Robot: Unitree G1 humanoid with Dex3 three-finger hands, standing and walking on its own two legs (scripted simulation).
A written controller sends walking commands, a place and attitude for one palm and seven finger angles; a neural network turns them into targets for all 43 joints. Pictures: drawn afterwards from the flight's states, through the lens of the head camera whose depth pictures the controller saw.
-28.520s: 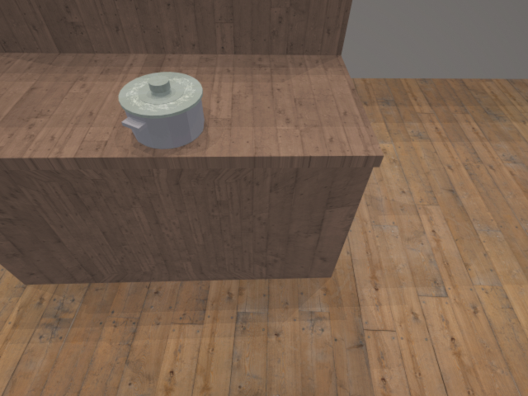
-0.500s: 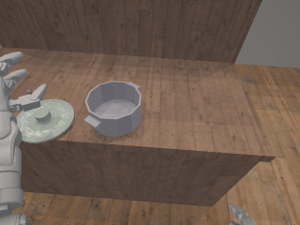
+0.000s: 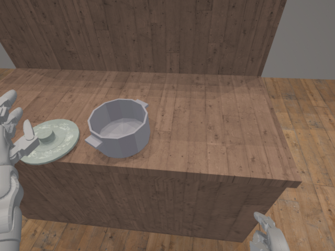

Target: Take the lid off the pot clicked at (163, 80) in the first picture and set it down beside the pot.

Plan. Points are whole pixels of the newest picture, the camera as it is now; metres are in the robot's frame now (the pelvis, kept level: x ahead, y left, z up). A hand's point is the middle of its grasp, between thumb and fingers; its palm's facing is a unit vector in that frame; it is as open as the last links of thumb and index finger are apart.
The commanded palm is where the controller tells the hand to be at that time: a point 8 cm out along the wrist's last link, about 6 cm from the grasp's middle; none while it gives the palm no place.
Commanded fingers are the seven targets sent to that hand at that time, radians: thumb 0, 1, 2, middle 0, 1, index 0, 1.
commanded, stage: draw the hand back to the body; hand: left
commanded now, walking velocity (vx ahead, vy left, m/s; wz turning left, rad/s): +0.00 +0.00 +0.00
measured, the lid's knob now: (46, 135) +0.45 +0.46 -0.02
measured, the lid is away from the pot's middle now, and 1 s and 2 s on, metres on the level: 0.26 0.26 0.26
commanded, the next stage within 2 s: step back with the hand held close in 0.76 s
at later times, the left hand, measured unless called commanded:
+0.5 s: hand (30, 175) +0.20 +0.27 +0.16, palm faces +0.40 -0.86 -0.33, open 7.4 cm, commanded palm +0.14 +0.31 +0.17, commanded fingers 0.00 0.90 0.90 -0.20 -0.30 -0.20 -0.30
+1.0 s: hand out of the picture +0.17 +0.30 +0.18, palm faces +0.40 -0.83 -0.39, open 7.4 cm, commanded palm +0.12 +0.33 +0.17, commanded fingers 0.00 0.90 0.90 -0.20 -0.30 -0.20 -0.30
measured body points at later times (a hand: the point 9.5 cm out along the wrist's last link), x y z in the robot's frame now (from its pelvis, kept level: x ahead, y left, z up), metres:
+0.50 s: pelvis +0.00 +0.02 +0.00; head -0.02 +0.00 +0.45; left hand +0.17 +0.32 +0.18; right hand +0.19 -0.20 -0.08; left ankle +0.01 +0.13 -0.74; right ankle -0.04 -0.06 -0.74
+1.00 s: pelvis -0.01 +0.05 +0.00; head -0.03 +0.05 +0.45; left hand +0.15 +0.35 +0.20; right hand +0.18 -0.16 -0.07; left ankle +0.01 +0.13 -0.74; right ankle -0.04 -0.06 -0.74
